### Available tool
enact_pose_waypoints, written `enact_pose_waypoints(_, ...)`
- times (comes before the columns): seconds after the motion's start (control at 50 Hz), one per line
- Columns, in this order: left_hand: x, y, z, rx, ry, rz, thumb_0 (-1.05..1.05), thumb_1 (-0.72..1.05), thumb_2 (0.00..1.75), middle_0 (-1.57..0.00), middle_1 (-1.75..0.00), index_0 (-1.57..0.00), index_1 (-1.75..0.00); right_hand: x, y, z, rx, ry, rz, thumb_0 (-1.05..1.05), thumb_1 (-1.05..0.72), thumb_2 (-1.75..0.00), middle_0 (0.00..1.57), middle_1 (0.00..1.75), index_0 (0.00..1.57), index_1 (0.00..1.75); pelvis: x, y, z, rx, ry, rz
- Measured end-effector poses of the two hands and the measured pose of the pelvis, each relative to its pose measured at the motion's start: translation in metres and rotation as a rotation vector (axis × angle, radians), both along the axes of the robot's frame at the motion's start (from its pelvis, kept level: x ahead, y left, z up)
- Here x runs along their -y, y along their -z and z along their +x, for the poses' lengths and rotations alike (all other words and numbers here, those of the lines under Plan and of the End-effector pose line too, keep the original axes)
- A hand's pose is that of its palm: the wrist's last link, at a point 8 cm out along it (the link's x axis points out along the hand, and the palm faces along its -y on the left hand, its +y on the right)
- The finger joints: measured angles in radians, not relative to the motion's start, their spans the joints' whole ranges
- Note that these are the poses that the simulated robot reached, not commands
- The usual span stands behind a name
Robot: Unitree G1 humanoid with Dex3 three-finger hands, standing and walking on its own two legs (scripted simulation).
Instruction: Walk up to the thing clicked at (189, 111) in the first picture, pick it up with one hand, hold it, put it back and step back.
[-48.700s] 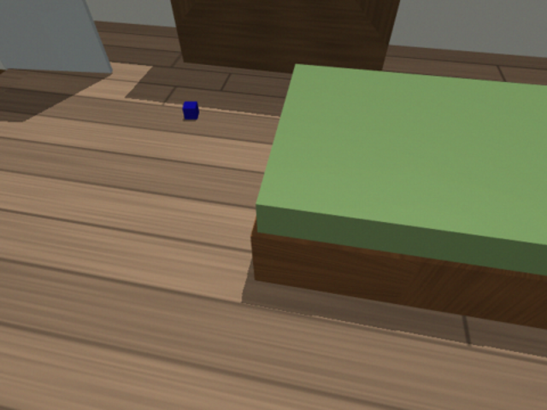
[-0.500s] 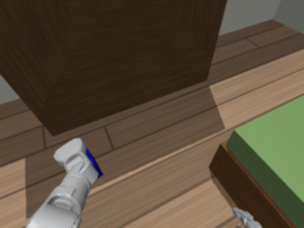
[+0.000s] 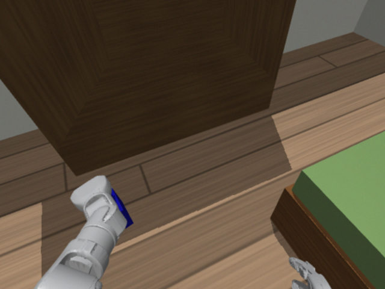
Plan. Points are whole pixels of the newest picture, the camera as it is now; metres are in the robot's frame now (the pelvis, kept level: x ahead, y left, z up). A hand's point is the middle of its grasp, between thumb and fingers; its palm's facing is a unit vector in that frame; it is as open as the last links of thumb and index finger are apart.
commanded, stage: hold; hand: left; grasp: from above
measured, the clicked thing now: (108, 214) +0.32 +0.23 -0.08
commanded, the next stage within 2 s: crouch in 1.02 s
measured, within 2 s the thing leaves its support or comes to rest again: neither
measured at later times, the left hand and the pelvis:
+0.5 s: hand (100, 215) +0.29 +0.23 -0.03, palm faces -0.30 -0.32 -0.90, open 10.3 cm; pelvis -0.01 +0.00 +0.00, yaw +0 degrees
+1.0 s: hand (101, 213) +0.29 +0.23 -0.03, palm faces -0.32 -0.30 -0.90, open 10.3 cm; pelvis +0.00 +0.00 +0.00, yaw +0 degrees
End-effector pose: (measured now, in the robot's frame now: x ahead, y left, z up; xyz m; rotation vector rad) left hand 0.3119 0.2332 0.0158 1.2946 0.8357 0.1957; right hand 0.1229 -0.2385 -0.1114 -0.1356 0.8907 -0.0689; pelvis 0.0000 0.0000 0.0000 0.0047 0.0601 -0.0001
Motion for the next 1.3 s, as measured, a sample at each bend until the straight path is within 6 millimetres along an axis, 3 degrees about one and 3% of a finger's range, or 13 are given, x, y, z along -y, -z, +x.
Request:
enact_pose_waypoints(0.56,-0.002,-0.012,-0.023,0.012,-0.002,-0.015,-0.02,-0.09,0.5,-0.67,-0.49,-0.76,-0.5,-0.012,-0.011,0.027,0.089,-0.037,0.013,0.01,-0.91,-0.91,0.2,0.3,0.19,0.3,-0.001,-0.002,-0.005,0.031,-0.003,-0.001)
enact_pose_waypoints(0.78,0.0,-0.014,-0.023,0.006,0.01,-0.01,-0.02,-0.1,0.51,-0.67,-0.49,-0.76,-0.5,-0.014,-0.015,0.036,0.117,-0.046,0.01,0.01,-0.91,-0.91,0.2,0.3,0.19,0.3,0.0,-0.002,-0.005,0.035,-0.008,0.0)
enact_pose_waypoints(1.3,0.001,-0.003,-0.016,-0.01,0.021,0.009,-0.02,-0.09,0.5,-0.67,-0.49,-0.75,-0.5,-0.007,-0.009,0.021,0.071,-0.029,-0.001,0.01,-0.89,-0.9,0.2,0.3,0.2,0.3,0.0,-0.001,-0.003,0.024,-0.004,-0.001)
